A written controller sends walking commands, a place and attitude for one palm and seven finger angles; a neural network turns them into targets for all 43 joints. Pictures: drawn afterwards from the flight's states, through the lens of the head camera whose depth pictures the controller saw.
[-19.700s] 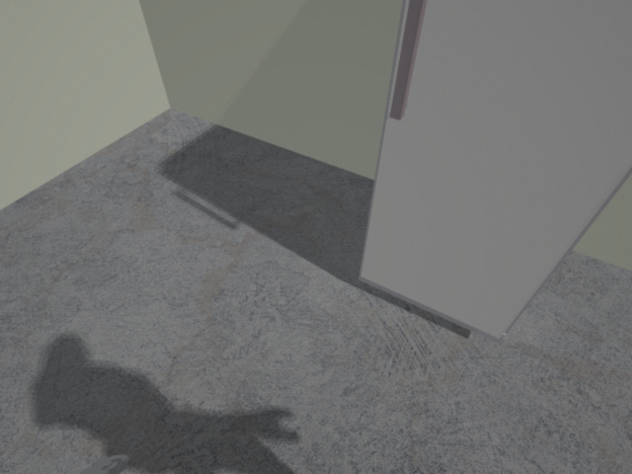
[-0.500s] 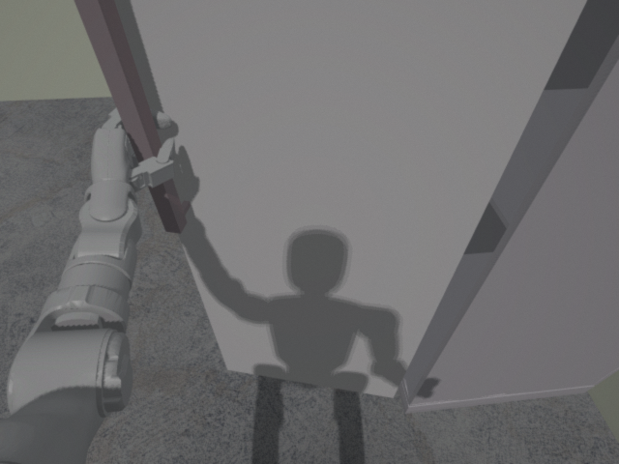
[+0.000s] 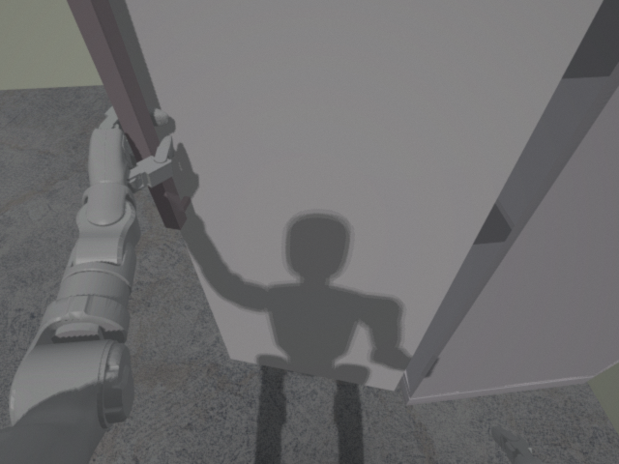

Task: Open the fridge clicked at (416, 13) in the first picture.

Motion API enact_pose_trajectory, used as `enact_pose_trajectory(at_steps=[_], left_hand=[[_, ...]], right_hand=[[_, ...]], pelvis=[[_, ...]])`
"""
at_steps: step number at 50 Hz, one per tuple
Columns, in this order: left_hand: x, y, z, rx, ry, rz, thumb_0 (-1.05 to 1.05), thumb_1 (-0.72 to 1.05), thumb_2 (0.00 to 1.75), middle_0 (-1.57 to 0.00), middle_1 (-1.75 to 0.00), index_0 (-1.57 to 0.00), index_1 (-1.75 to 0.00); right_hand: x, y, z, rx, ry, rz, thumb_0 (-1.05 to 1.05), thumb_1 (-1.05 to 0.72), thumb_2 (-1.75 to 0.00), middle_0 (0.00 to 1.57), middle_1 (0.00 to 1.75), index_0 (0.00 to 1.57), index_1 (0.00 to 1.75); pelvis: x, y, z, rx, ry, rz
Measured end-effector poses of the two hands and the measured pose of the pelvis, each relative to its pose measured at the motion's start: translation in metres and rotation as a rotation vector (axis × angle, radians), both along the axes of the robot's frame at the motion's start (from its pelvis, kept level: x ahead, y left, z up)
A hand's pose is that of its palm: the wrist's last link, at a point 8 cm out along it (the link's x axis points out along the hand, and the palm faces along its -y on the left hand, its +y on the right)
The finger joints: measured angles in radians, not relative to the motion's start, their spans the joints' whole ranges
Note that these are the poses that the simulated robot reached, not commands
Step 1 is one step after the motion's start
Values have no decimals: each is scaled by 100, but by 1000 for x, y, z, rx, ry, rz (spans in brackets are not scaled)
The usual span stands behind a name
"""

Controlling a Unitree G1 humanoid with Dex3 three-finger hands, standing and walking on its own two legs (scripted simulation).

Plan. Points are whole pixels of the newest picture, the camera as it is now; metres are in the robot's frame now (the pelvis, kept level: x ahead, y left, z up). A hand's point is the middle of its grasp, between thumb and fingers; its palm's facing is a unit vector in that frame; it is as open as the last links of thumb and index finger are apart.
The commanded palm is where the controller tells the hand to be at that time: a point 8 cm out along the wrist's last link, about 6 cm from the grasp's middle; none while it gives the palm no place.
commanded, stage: stop walking and hold the door back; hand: left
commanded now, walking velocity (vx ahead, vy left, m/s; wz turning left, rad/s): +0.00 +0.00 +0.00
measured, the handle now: (132, 80) +0.48 +0.23 +0.25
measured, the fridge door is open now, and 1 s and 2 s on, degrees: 72 72 72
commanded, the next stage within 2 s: loosen the grip on the handle in 0.24 s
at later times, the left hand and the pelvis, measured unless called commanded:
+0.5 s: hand (150, 164) +0.43 +0.22 +0.17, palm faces +0.25 -0.96 -0.11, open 6.9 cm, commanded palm +0.40 +0.26 +0.16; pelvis -0.01 +0.00 +0.00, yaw +1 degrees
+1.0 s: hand (161, 171) +0.45 +0.22 +0.14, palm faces +0.25 -0.96 -0.15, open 14.3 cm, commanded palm +0.41 +0.26 +0.14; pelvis +0.01 +0.01 +0.00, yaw +0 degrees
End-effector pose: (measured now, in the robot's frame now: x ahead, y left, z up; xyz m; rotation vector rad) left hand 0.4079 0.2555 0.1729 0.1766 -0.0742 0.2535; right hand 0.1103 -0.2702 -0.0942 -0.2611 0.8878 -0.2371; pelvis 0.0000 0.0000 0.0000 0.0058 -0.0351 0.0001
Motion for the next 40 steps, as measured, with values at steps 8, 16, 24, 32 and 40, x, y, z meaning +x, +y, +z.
enact_pose_trajectory(at_steps=[8, 16, 24, 32, 40], left_hand=[[-9, 2, -3, 35, -43, -24, -6, 66, 74, -45, -140, -36, -140], [-17, 3, -3, 41, -46, -22, -6, 65, 74, -45, -140, -37, -140], [-9, 12, 0, -65, 2, -18, -7, 50, 70, -45, -140, -41, -140], [-8, 7, -4, 47, -60, -6, -2, 0, 46, -44, -139, -37, -137], [3, 7, -20, 14, -65, -39, -1, -42, 26, -44, -136, -36, -131]], right_hand=[[10, 20, 5, 24, -25, 13, 1, -90, -89, 20, 30, 20, 30], [-2, 33, -6, 48, 37, 19, 1, -90, -89, 21, 30, 20, 30], [-25, 22, 4, 41, -18, 21, 1, -90, -89, 21, 30, 20, 30], [-53, 3, -4, 16, 20, 3, 1, -90, -89, 21, 30, 20, 30], [-61, 1, -6, -1, 90, -26, 1, -90, -89, 20, 30, 20, 30]], pelvis=[[-2, 6, 2, -11, 15, -14], [-4, 8, 2, -14, 15, -11], [-12, 3, 0, -1, 53, 15], [-17, 4, -7, 3, 82, 4], [-6, 4, -7, -5, 109, -3]])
